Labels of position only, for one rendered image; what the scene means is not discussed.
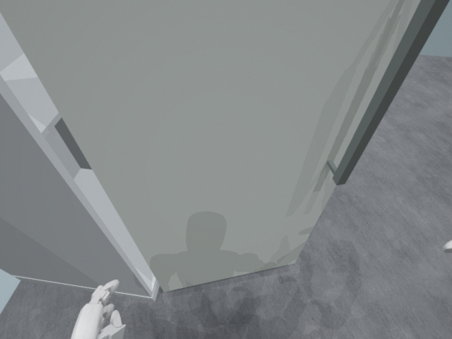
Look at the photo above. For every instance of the fridge door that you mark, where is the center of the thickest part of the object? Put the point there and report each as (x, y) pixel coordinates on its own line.
(209, 123)

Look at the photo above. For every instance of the handle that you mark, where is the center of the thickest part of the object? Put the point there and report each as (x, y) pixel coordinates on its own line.
(418, 31)

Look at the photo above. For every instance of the robot left hand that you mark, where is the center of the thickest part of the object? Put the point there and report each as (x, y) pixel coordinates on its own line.
(93, 315)

